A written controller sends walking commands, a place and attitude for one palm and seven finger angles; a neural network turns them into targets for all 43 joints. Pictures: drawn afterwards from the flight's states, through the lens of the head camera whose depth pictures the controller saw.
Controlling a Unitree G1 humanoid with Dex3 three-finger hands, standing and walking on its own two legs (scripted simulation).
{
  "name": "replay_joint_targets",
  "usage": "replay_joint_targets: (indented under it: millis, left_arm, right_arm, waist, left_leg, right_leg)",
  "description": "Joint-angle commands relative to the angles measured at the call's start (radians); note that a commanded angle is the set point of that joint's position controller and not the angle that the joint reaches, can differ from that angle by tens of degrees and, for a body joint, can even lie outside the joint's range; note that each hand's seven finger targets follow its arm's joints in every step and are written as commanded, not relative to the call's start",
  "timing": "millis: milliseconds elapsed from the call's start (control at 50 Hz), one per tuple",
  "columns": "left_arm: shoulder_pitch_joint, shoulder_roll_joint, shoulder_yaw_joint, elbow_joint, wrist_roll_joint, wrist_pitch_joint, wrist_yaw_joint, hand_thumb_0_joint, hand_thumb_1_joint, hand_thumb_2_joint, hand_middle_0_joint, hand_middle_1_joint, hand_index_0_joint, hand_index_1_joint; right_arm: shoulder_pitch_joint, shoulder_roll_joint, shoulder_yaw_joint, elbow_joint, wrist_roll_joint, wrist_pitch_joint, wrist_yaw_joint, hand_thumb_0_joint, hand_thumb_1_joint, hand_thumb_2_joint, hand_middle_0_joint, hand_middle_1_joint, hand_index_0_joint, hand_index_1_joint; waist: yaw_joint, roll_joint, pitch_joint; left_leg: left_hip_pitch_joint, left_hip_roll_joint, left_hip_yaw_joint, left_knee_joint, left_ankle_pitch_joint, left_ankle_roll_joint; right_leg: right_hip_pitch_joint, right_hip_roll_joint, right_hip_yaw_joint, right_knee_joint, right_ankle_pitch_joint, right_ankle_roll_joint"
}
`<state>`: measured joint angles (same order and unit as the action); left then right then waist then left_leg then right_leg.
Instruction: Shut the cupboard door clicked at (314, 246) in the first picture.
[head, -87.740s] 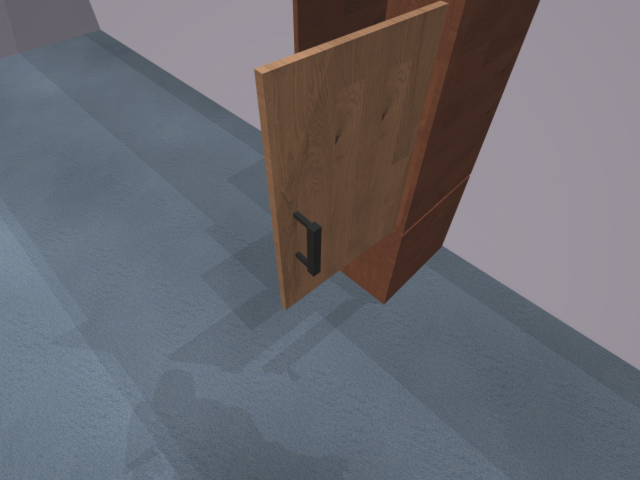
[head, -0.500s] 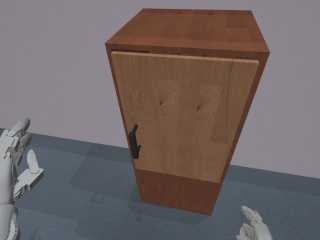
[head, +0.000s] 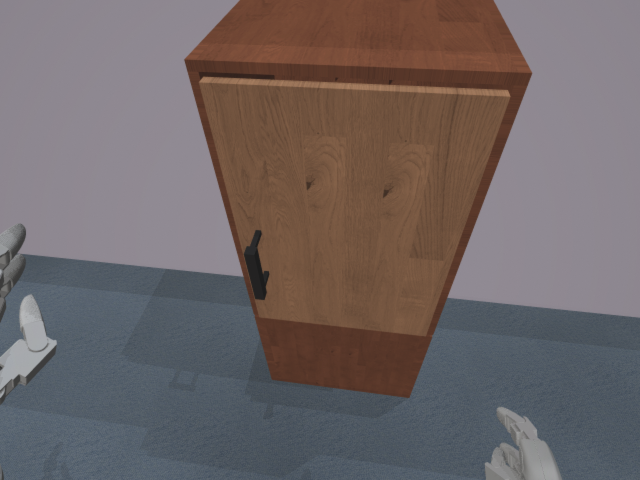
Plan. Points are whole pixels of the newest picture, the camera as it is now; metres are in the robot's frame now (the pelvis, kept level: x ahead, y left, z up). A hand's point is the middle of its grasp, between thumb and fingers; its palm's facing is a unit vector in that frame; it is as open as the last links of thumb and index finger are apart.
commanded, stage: step back with the hand held close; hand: left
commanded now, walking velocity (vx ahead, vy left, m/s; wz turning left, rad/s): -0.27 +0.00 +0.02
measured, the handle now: (258, 266) +0.51 +0.16 -0.10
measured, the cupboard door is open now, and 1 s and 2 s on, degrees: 0 0 0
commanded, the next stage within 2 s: stop stepping back and stand still in 1.16 s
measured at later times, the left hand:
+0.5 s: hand out of the picture +0.13 +0.27 +0.17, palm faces +0.50 -0.77 -0.39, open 7.4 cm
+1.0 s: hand out of the picture +0.05 +0.28 +0.18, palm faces +0.52 -0.74 -0.44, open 7.4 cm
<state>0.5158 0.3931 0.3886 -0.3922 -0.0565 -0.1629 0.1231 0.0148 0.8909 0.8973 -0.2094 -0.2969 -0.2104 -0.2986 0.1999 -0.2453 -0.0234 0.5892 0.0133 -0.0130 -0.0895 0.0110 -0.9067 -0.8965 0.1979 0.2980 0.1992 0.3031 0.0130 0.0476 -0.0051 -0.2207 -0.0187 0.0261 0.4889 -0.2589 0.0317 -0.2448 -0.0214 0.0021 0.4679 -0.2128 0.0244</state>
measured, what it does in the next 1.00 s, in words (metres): walks backwards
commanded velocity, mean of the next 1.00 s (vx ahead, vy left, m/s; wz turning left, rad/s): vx -0.34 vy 0.00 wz -0.02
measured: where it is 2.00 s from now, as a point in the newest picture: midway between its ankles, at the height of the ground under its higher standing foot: outside the picture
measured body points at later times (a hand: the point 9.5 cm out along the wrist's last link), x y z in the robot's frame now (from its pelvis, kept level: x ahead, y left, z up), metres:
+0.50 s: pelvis -0.07 +0.00 -0.01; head -0.08 +0.01 +0.44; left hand +0.09 +0.30 +0.19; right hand +0.09 -0.24 -0.09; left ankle +0.00 +0.10 -0.74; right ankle +0.02 -0.14 -0.74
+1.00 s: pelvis -0.13 +0.00 -0.02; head -0.13 +0.03 +0.43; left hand +0.02 +0.32 +0.20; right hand +0.05 -0.23 -0.09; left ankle -0.04 +0.11 -0.74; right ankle -0.04 -0.13 -0.72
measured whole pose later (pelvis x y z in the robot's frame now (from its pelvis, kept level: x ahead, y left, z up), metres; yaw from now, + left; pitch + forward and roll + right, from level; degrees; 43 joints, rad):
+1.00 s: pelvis -0.13 +0.00 -0.02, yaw +5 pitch +0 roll -3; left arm 0.51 0.45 0.46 -0.54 -0.02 -0.28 0.17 0.01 0.89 0.90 -0.21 -0.30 -0.21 -0.30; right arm 0.22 -0.20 -0.03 0.62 -0.01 -0.06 -0.07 0.01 -0.91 -0.90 0.20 0.30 0.20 0.30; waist -0.03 -0.01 0.00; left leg -0.48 0.02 -0.01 0.65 -0.17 0.04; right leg -0.47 0.06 0.04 0.72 -0.29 0.03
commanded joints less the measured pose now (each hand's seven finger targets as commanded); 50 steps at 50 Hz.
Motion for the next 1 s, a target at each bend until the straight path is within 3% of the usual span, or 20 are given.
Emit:
replay_joint_targets:
  millis: [0, 220, 280, 380, 440, 480, 560, 640, 660, 700, 740, 760, 780, 820, 860, 880, 900, 920, 940, 980]
  left_arm:
    - [-0.015, 0.197, 0.149, -0.237, -0.007, -0.063, 0.032, 0.000, 0.900, 0.900, -0.200, -0.300, -0.200, -0.300]
    - [-0.030, 0.188, 0.170, -0.252, 0.015, -0.094, 0.047, 0.000, 0.900, 0.900, -0.200, -0.300, -0.200, -0.300]
    - [-0.067, 0.182, 0.161, -0.269, 0.027, -0.107, 0.050, 0.000, 0.900, 0.900, -0.200, -0.300, -0.200, -0.300]
    - [-0.112, 0.187, 0.146, -0.281, 0.032, -0.123, 0.064, 0.000, 0.900, 0.900, -0.200, -0.300, -0.200, -0.300]
    - [-0.118, 0.219, 0.166, -0.298, 0.031, -0.131, 0.077, 0.000, 0.900, 0.900, -0.200, -0.300, -0.200, -0.300]
    - [-0.110, 0.195, 0.150, -0.298, 0.033, -0.140, 0.081, 0.000, 0.900, 0.900, -0.200, -0.300, -0.200, -0.300]
    - [-0.048, 0.194, 0.182, -0.292, 0.036, -0.154, 0.074, 0.000, 0.900, 0.900, -0.200, -0.300, -0.200, -0.300]
    - [-0.057, 0.213, 0.218, -0.278, 0.056, -0.166, 0.054, 0.000, 0.900, 0.900, -0.200, -0.300, -0.200, -0.300]
    - [-0.044, 0.195, 0.199, -0.270, 0.044, -0.170, 0.052, 0.000, 0.900, 0.900, -0.200, -0.300, -0.200, -0.300]
    - [-0.052, 0.194, 0.194, -0.292, 0.039, -0.174, 0.046, 0.000, 0.900, 0.900, -0.200, -0.300, -0.200, -0.300]
    - [-0.079, 0.230, 0.210, -0.329, 0.039, -0.175, 0.052, 0.000, 0.900, 0.900, -0.200, -0.300, -0.200, -0.300]
    - [-0.084, 0.214, 0.181, -0.341, 0.031, -0.172, 0.059, 0.000, 0.900, 0.900, -0.200, -0.300, -0.200, -0.300]
    - [-0.082, 0.223, 0.177, -0.341, 0.029, -0.167, 0.068, 0.000, 0.900, 0.900, -0.200, -0.300, -0.200, -0.300]
    - [-0.076, 0.239, 0.180, -0.337, 0.027, -0.156, 0.085, 0.000, 0.900, 0.900, -0.200, -0.300, -0.200, -0.300]
    - [-0.039, 0.251, 0.204, -0.320, 0.026, -0.154, 0.091, 0.000, 0.900, 0.900, -0.200, -0.300, -0.200, -0.300]
    - [-0.041, 0.233, 0.192, -0.326, 0.023, -0.155, 0.086, 0.000, 0.900, 0.900, -0.200, -0.300, -0.200, -0.300]
    - [-0.054, 0.230, 0.190, -0.354, 0.021, -0.165, 0.083, 0.000, 0.900, 0.900, -0.200, -0.300, -0.200, -0.300]
    - [-0.047, 0.232, 0.213, -0.344, 0.024, -0.176, 0.086, 0.000, 0.900, 0.900, -0.200, -0.300, -0.200, -0.300]
    - [-0.069, 0.246, 0.237, -0.343, 0.028, -0.184, 0.079, 0.000, 0.900, 0.900, -0.200, -0.300, -0.200, -0.300]
    - [-0.069, 0.200, 0.206, -0.294, 0.027, -0.176, 0.061, 0.000, 0.900, 0.900, -0.200, -0.300, -0.200, -0.300]
  right_arm:
    - [-0.102, -0.109, -0.032, -0.191, 0.001, -0.032, -0.011, 0.000, -0.900, -0.900, 0.200, 0.300, 0.200, 0.300]
    - [-0.074, -0.112, -0.030, -0.193, 0.000, -0.056, -0.012, 0.000, -0.900, -0.900, 0.200, 0.300, 0.200, 0.300]
    - [-0.065, -0.113, -0.029, -0.189, -0.004, -0.071, -0.012, 0.000, -0.900, -0.900, 0.200, 0.300, 0.200, 0.300]
    - [-0.050, -0.106, -0.030, -0.167, -0.012, -0.095, -0.003, 0.000, -0.900, -0.900, 0.200, 0.300, 0.200, 0.300]
    - [-0.048, -0.110, -0.030, -0.151, -0.015, -0.102, -0.001, 0.000, -0.900, -0.900, 0.200, 0.300, 0.200, 0.300]
    - [-0.049, -0.106, -0.025, -0.151, -0.014, -0.106, -0.001, 0.000, -0.900, -0.900, 0.200, 0.300, 0.200, 0.300]
    - [-0.059, -0.111, -0.031, -0.152, -0.011, -0.121, -0.002, 0.000, -0.900, -0.900, 0.200, 0.300, 0.200, 0.300]
    - [-0.070, -0.126, -0.047, -0.159, -0.020, -0.132, -0.001, 0.000, -0.900, -0.900, 0.200, 0.300, 0.200, 0.300]
    - [-0.052, -0.108, -0.040, -0.149, -0.020, -0.133, 0.001, 0.000, -0.900, -0.900, 0.200, 0.300, 0.200, 0.300]
    - [-0.046, -0.107, -0.046, -0.141, -0.016, -0.135, 0.009, 0.000, -0.900, -0.900, 0.200, 0.300, 0.200, 0.300]
    - [-0.048, -0.102, -0.051, -0.133, -0.024, -0.130, 0.018, 0.000, -0.900, -0.900, 0.200, 0.300, 0.200, 0.300]
    - [-0.049, -0.074, -0.041, -0.127, -0.023, -0.124, 0.027, 0.000, -0.900, -0.900, 0.200, 0.300, 0.200, 0.300]
    - [-0.053, -0.066, -0.042, -0.115, -0.025, -0.116, 0.034, 0.000, -0.900, -0.900, 0.200, 0.300, 0.200, 0.300]
    - [-0.060, -0.057, -0.045, -0.108, -0.018, -0.091, 0.042, 0.000, -0.900, -0.900, 0.200, 0.300, 0.200, 0.300]
    - [-0.045, -0.057, -0.040, -0.105, -0.019, -0.075, 0.037, 0.000, -0.900, -0.900, 0.200, 0.300, 0.200, 0.300]
    - [-0.043, -0.068, -0.037, -0.112, -0.017, -0.071, 0.032, 0.000, -0.900, -0.900, 0.200, 0.300, 0.200, 0.300]
    - [-0.048, -0.094, -0.041, -0.124, -0.018, -0.077, 0.022, 0.000, -0.900, -0.900, 0.200, 0.300, 0.200, 0.300]
    - [-0.065, -0.103, -0.045, -0.128, -0.017, -0.092, 0.010, 0.000, -0.900, -0.900, 0.200, 0.300, 0.200, 0.300]
    - [-0.085, -0.097, -0.050, -0.125, -0.020, -0.109, 0.001, 0.000, -0.900, -0.900, 0.200, 0.300, 0.200, 0.300]
    - [-0.070, -0.091, -0.071, -0.112, -0.020, -0.131, 0.007, 0.000, -0.900, -0.900, 0.200, 0.300, 0.200, 0.300]
  waist:
    - [-0.001, 0.024, -0.171]
    - [-0.012, 0.049, -0.068]
    - [-0.017, 0.047, -0.051]
    - [-0.025, -0.045, -0.030]
    - [-0.029, -0.029, -0.035]
    - [-0.032, 0.019, -0.032]
    - [-0.022, 0.124, -0.094]
    - [-0.015, 0.134, -0.054]
    - [-0.025, 0.081, -0.033]
    - [-0.023, 0.002, -0.089]
    - [-0.026, -0.049, -0.087]
    - [-0.029, -0.110, -0.094]
    - [-0.031, -0.157, -0.108]
    - [-0.038, -0.204, -0.131]
    - [-0.047, -0.166, -0.107]
    - [-0.051, -0.098, -0.075]
    - [-0.054, 0.047, -0.043]
    - [-0.045, 0.190, -0.062]
    - [-0.030, 0.281, -0.096]
    - [-0.025, 0.177, -0.109]
  left_leg:
    - [-0.077, 0.116, -0.079, -0.089, 0.376, 0.000]
    - [-0.456, 0.145, -0.139, -0.186, -0.257, 0.058]
    - [-0.498, 0.137, -0.144, -0.165, -0.353, 0.064]
    - [-0.362, 0.076, -0.110, -0.018, -0.321, 0.034]
    - [-0.275, 0.068, -0.112, -0.013, -0.282, 0.020]
    - [-0.331, 0.099, -0.145, -0.082, -0.320, 0.033]
    - [-0.510, 0.202, -0.235, -0.228, -0.356, 0.073]
    - [-0.712, 0.237, -0.229, -0.213, -0.489, 0.105]
    - [-0.651, 0.209, -0.227, -0.164, -0.378, 0.091]
    - [-0.567, 0.153, -0.160, -0.067, -0.383, 0.062]
    - [-0.440, 0.086, -0.097, 0.091, -0.345, 0.023]
    - [-0.351, 0.054, -0.079, 0.169, -0.261, -0.006]
    - [-0.251, 0.033, -0.055, 0.254, -0.186, -0.025]
    - [-0.145, 0.018, -0.041, 0.358, -0.149, -0.034]
    - [-0.079, 0.040, -0.062, 0.236, -0.131, -0.024]
    - [-0.091, 0.064, -0.101, 0.079, -0.151, -0.006]
    - [-0.180, 0.135, -0.193, -0.087, -0.219, 0.029]
    - [-0.367, 0.270, -0.321, -0.251, -0.347, 0.081]
    - [-0.524, 0.364, -0.404, -0.362, -0.496, 0.120]
    - [-0.511, 0.382, -0.321, -0.305, -0.402, 0.123]
  right_leg:
    - [0.174, -0.027, 0.035, 0.057, 0.378, -0.023]
    - [0.245, 0.001, 0.069, 0.122, 0.122, -0.012]
    - [0.221, -0.005, 0.095, 0.110, 0.037, -0.018]
    - [-0.009, -0.071, 0.195, -0.061, -0.213, -0.059]
    - [-0.106, -0.074, 0.181, -0.108, -0.300, -0.065]
    - [-0.059, -0.038, 0.130, -0.049, -0.268, -0.047]
    - [0.194, 0.056, 0.046, 0.203, 0.018, -0.011]
    - [0.318, 0.087, 0.085, 0.290, 0.069, -0.004]
    - [0.251, 0.062, 0.112, 0.238, 0.124, -0.022]
    - [0.179, 0.019, 0.194, 0.162, 0.048, -0.041]
    - [-0.009, -0.087, 0.350, -0.010, -0.135, -0.092]
    - [-0.101, -0.162, 0.388, -0.094, -0.198, -0.125]
    - [-0.181, -0.219, 0.419, -0.161, -0.228, -0.150]
    - [-0.255, -0.262, 0.382, -0.218, -0.250, -0.167]
    - [-0.310, -0.214, 0.278, -0.173, -0.216, -0.136]
    - [-0.320, -0.136, 0.206, -0.109, -0.231, -0.096]
    - [-0.275, -0.027, 0.138, 0.009, -0.222, -0.050]
    - [-0.080, 0.072, 0.047, 0.224, -0.125, -0.008]
    - [0.080, 0.125, 0.029, 0.438, -0.127, 0.004]
    - [0.092, 0.121, 0.054, 0.566, -0.185, -0.002]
